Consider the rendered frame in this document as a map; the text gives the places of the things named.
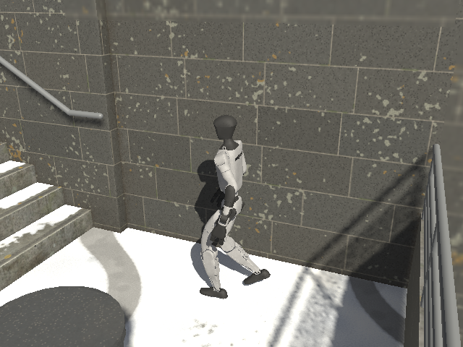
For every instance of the robot left upper arm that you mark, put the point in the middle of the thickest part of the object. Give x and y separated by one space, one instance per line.
222 163

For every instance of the humanoid robot head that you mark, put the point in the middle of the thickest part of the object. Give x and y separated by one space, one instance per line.
225 126

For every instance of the humanoid robot torso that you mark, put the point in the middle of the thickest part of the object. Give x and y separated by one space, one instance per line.
235 162

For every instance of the robot right hand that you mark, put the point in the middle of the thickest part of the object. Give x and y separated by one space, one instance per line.
220 198

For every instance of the robot right upper arm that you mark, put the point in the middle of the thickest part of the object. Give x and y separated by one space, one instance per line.
243 157

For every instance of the robot left forearm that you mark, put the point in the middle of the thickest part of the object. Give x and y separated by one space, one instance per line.
228 205

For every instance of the robot left hand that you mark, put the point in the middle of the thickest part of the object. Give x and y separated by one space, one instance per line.
218 232

